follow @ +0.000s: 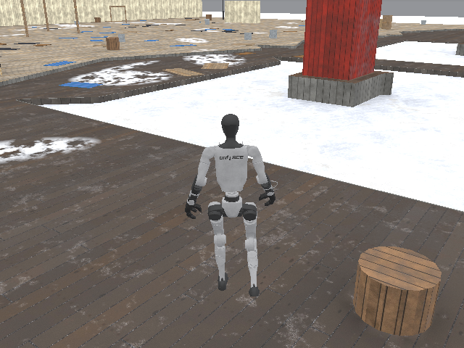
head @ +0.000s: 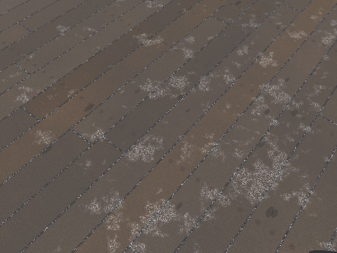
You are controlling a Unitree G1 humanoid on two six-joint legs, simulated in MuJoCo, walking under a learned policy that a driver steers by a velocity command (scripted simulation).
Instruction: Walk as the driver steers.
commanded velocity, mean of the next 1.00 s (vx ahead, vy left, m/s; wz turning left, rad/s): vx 0.46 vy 0.00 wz -0.26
